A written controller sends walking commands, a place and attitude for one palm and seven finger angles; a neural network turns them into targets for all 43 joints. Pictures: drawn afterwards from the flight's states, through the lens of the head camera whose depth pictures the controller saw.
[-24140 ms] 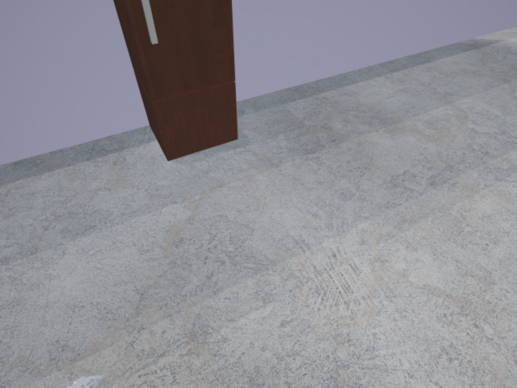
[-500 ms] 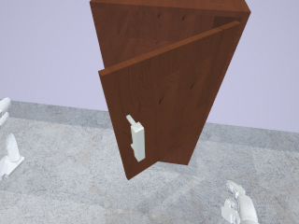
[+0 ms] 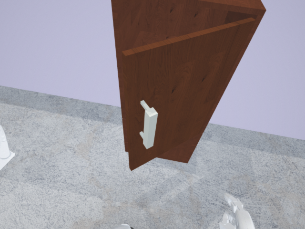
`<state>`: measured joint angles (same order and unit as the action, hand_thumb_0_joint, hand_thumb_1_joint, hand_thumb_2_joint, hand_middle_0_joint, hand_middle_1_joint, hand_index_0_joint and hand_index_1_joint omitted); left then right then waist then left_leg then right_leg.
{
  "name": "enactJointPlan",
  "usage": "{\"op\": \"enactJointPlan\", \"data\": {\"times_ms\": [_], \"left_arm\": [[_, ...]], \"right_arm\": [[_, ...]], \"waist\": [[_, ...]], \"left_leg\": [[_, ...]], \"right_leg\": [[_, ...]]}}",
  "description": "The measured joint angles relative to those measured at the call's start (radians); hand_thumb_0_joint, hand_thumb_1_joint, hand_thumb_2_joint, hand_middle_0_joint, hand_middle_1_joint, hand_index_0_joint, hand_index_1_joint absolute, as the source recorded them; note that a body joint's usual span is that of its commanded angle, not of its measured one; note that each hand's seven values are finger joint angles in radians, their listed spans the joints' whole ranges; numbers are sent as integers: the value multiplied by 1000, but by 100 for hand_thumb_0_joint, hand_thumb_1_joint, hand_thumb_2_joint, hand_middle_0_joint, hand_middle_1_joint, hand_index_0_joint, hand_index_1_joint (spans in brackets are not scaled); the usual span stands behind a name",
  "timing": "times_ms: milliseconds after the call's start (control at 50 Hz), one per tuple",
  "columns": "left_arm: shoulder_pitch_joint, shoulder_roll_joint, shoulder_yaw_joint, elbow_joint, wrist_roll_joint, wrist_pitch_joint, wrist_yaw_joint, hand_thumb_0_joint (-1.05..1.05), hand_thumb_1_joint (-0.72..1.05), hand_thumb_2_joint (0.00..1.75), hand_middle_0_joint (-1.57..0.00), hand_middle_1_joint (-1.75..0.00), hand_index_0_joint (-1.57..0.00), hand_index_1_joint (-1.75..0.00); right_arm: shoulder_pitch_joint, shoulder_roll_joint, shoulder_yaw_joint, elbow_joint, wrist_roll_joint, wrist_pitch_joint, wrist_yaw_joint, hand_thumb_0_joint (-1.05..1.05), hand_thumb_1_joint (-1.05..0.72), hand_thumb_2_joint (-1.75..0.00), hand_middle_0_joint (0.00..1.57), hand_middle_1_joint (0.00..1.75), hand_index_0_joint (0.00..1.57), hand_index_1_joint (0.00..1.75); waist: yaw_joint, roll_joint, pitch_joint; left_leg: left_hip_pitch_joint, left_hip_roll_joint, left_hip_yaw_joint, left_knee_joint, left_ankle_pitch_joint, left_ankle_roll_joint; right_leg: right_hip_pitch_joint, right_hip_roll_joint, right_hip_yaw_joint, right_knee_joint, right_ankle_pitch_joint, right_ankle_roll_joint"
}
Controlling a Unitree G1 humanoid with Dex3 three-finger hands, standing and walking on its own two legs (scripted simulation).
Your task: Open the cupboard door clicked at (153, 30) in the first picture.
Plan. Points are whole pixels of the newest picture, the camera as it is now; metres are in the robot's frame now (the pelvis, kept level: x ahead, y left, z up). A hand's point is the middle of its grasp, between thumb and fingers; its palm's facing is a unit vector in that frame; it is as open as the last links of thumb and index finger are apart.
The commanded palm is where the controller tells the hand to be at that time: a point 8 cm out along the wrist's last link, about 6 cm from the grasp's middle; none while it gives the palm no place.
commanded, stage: step back with the hand held close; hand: left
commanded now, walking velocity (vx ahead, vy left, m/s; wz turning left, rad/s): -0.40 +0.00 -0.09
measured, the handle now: (146, 125) +0.40 +0.05 +0.02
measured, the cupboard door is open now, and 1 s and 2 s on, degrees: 42 42 42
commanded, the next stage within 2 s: stop stepping back and stand still in 0.40 s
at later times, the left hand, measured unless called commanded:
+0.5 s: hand out of the picture +0.11 +0.26 +0.18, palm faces +0.29 -0.83 -0.47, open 7.4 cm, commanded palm +0.05 +0.31 +0.19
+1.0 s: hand out of the picture +0.03 +0.26 +0.17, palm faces +0.40 -0.82 -0.40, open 7.4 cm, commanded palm -0.04 +0.30 +0.19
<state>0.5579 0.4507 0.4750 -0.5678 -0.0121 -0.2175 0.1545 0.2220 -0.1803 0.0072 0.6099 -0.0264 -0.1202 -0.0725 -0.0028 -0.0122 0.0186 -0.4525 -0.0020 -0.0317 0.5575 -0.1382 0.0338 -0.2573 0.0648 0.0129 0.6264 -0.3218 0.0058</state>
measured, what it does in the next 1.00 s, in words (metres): walks backwards: left foot, then right foot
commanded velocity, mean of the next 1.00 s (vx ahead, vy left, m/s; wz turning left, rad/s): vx -0.07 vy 0.02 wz -0.02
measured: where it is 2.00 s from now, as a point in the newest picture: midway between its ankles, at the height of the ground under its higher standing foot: outside the picture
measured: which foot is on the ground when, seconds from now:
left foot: down 0.00-0.12, up 0.14-0.22, down 0.24-0.68, up 0.70-0.88, down 0.90-1.00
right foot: down 0.00-0.30, up 0.32-0.66, down 0.68-1.00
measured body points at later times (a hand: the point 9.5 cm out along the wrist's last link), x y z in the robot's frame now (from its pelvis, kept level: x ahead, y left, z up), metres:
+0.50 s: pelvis -0.11 +0.02 +0.02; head -0.07 +0.06 +0.47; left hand +0.09 +0.30 +0.20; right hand +0.07 -0.21 -0.04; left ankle -0.02 +0.08 -0.73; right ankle -0.20 -0.12 -0.65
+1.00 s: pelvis -0.20 +0.01 +0.00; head -0.22 +0.02 +0.45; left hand +0.00 +0.30 +0.19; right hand -0.10 -0.26 -0.09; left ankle -0.16 +0.11 -0.73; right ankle -0.28 -0.09 -0.72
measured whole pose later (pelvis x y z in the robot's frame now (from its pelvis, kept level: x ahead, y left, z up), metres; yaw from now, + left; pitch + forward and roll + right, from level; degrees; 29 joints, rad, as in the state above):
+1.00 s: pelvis -0.20 +0.01 +0.00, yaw -4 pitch -1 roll +1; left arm 0.50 0.39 0.42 -0.43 -0.03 -0.18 0.15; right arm 0.29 -0.23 -0.01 0.70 -0.01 -0.15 -0.09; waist -0.03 -0.05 -0.04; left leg -0.30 0.00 0.09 0.57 -0.25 0.03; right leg -0.16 -0.02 -0.03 0.66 -0.45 0.00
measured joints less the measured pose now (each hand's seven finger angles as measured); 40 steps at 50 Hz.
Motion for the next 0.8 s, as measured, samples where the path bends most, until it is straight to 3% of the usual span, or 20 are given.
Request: {"op": "enactJointPlan", "data": {"times_ms": [40,80,140,200,240,280,300,360,400,500,580,640,680,700,760,800], "left_arm": [[5,-9,5,-9,-10,-10,-4,1,89,90,-21,-30,-21,-30],[-11,-27,-19,-3,-16,-11,-12,1,89,90,-21,-30,-21,-30],[-9,-17,-59,-3,-25,0,-27,1,89,90,-21,-30,-21,-30],[15,1,-76,0,-21,3,-39,1,88,90,-21,-30,-22,-30],[24,10,-65,2,-15,6,-40,1,88,90,-22,-30,-22,-31],[2,22,-47,10,-12,10,-34,1,88,90,-22,-30,-22,-31],[-17,29,-38,17,-14,14,-30,1,88,90,-22,-30,-22,-31],[-30,34,-29,10,-26,28,-29,1,88,90,-21,-30,-22,-30],[-12,29,-35,-18,-30,30,-23,1,88,90,-21,-30,-22,-30],[20,24,-54,-67,-33,58,-16,1,89,90,-21,-30,-21,-30],[19,35,-44,-62,-45,79,-6,1,89,90,-21,-30,-21,-30],[33,45,-29,-54,-56,88,1,1,89,90,-21,-30,-21,-30],[69,69,7,-73,-59,79,4,1,89,90,-21,-30,-21,-30],[72,53,-2,-73,-57,70,-2,1,89,90,-21,-30,-21,-30],[66,16,-47,-31,-53,47,-22,1,88,90,-21,-30,-22,-30],[37,-6,-59,24,-42,40,-22,1,88,90,-21,-30,-22,-30]], "right_arm": [[-36,-1,3,6,-5,-7,10,1,-90,-90,20,30,21,30],[-87,-11,2,18,-3,1,14,1,-90,-90,21,30,21,30],[-120,-15,-5,15,13,18,14,1,-90,-90,21,30,21,30],[-107,-18,-16,9,21,37,7,1,-90,-90,21,30,21,30],[-96,-20,-17,5,18,51,-4,1,-90,-90,21,30,21,30],[-101,-19,-17,3,19,61,-17,1,-90,-90,20,30,21,30],[-110,-15,-18,2,18,65,-20,1,-90,-90,20,30,21,30],[-114,-11,-20,-13,6,41,-4,1,-90,-90,20,30,21,30],[-106,-5,-18,-17,8,16,10,1,-90,-90,20,30,21,30],[-90,17,0,0,3,-12,22,1,-90,-90,20,30,21,30],[-75,32,17,14,-1,-11,15,1,-90,-90,21,30,21,30],[-53,35,24,4,-5,-8,15,1,-90,-90,21,30,21,30],[-50,30,33,-15,-8,-3,21,1,-90,-90,21,30,21,30],[-59,10,31,-4,-13,2,24,1,-89,-90,21,30,21,30],[-16,-21,16,62,0,17,26,1,-90,-90,21,30,21,30],[35,-29,8,88,13,18,14,1,-90,-90,21,30,21,30]], "waist": [[23,-6,4],[35,20,36],[29,35,46],[14,29,3],[10,16,-22],[5,-13,-12],[8,-31,8],[18,-28,37],[22,-20,41],[22,-16,20],[10,-19,-10],[-8,-25,-35],[4,-75,-48],[16,-47,-39],[36,-4,-60],[40,-13,-87]], "left_leg": [[-26,5,20,-10,17,-6],[-24,27,21,-36,48,-17],[-21,35,19,-31,49,-22],[-7,9,11,115,-97,-38],[44,-1,18,108,-131,-41],[84,-20,26,8,-131,12],[90,-29,35,-22,-81,28],[109,-16,41,-105,-11,31],[115,-1,43,-148,24,32],[107,27,49,-234,112,27],[88,34,46,-299,185,15],[57,17,42,-318,189,-10],[-30,-24,80,-202,75,-39],[-81,-12,67,-83,6,-49],[-130,-5,29,241,-70,-62],[-78,2,51,266,-90,-51]], "right_leg": [[28,-1,17,-99,-38,-19],[19,18,20,-118,6,-25],[16,27,18,-121,31,-26],[7,20,15,-125,32,-25],[-7,13,17,-134,43,-20],[-26,-6,20,-130,60,-8],[-41,-17,23,-104,80,-1],[-115,9,40,142,-96,3],[-134,18,32,255,-136,8],[-114,4,7,343,-155,23],[-22,-6,-18,228,-187,6],[108,-7,-60,-26,-210,-24],[171,-50,-42,-235,-131,-69],[155,-37,-40,-231,-68,-72],[163,-15,-35,-201,-39,-53],[180,-26,-32,-203,-44,-44]]}}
